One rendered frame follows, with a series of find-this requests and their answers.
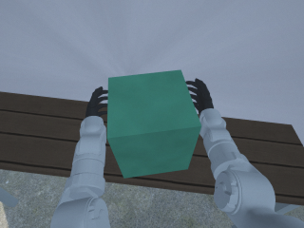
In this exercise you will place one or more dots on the table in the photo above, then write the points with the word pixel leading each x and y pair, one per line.
pixel 39 135

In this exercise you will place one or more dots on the robot left hand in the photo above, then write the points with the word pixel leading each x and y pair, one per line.
pixel 93 106

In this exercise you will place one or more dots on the robot right forearm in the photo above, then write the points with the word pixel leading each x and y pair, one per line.
pixel 219 145

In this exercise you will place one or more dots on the robot left forearm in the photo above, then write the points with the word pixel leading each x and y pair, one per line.
pixel 87 172

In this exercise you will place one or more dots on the left robot upper arm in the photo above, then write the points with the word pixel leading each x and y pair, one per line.
pixel 90 212

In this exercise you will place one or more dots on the robot right hand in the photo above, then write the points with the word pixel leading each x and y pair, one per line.
pixel 203 98

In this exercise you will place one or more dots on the right robot upper arm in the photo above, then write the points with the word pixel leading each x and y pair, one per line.
pixel 248 199

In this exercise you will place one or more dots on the carton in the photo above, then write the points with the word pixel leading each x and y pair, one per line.
pixel 152 124

